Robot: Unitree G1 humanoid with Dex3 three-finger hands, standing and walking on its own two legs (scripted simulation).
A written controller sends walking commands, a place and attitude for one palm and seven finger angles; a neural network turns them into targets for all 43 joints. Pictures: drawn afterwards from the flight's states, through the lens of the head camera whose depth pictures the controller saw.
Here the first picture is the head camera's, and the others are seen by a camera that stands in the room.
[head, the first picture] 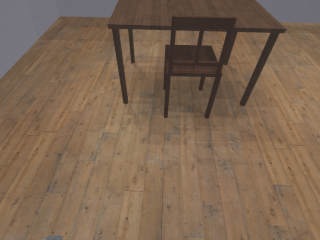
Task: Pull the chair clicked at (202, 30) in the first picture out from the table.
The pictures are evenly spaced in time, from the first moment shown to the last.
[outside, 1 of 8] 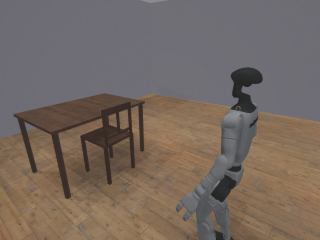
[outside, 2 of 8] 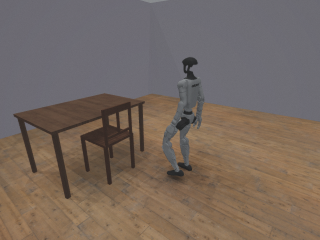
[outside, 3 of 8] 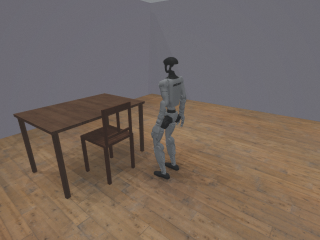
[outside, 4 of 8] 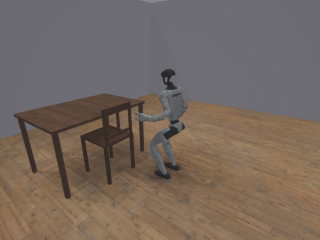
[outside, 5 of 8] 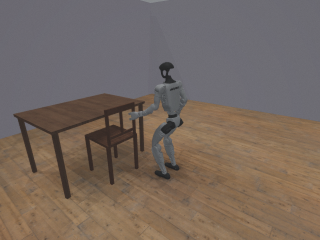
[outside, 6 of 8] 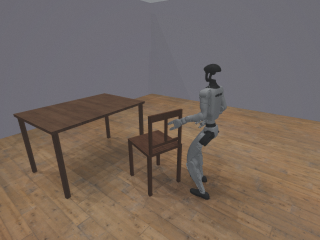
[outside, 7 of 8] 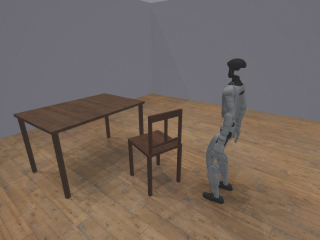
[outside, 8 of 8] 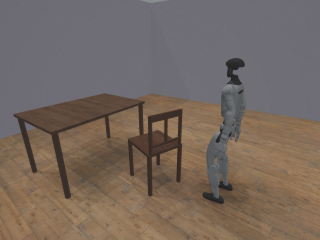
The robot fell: no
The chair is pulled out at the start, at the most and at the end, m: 0.00 0.54 0.54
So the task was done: yes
